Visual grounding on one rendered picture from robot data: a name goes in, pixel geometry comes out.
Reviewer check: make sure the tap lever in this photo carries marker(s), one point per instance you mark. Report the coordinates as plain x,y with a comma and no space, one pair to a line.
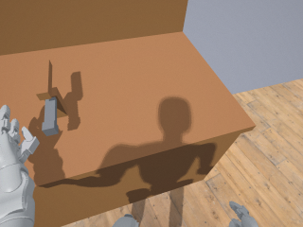
49,126

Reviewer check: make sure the robot left hand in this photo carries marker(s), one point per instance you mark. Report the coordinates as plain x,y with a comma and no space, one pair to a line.
10,139

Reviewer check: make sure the counter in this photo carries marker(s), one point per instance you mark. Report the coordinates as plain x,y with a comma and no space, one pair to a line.
139,110

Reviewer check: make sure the left robot thigh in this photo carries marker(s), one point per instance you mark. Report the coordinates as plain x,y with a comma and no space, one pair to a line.
126,222

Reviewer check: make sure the robot right hand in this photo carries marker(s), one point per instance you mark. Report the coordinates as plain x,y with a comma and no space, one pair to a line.
243,215

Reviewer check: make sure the robot left shin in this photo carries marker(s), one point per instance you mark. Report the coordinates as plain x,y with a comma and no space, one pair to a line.
128,215

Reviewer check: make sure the left robot forearm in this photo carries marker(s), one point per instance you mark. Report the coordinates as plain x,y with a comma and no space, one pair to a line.
17,206

